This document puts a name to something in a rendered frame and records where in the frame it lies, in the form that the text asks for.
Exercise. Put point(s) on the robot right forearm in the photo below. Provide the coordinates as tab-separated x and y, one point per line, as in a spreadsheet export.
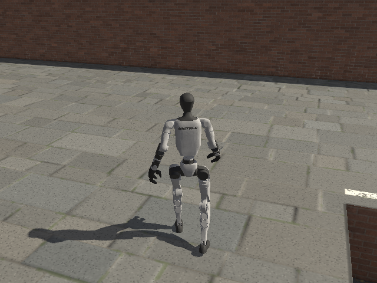
216	151

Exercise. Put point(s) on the left robot hand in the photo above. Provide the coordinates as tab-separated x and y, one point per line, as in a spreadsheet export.
151	175

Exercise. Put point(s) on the robot left upper arm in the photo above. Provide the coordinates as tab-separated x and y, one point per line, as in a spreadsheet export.
169	124

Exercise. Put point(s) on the right robot shin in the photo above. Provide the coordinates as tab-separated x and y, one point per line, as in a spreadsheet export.
204	223

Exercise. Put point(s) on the robot right upper arm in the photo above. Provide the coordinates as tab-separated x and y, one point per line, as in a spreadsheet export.
205	123

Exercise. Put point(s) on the right robot hand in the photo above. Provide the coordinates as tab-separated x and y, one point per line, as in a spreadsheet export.
214	160

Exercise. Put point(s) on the robot left forearm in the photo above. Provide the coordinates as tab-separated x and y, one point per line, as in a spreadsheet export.
157	158

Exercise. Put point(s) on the humanoid robot head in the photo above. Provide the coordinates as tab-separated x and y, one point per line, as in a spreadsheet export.
186	102

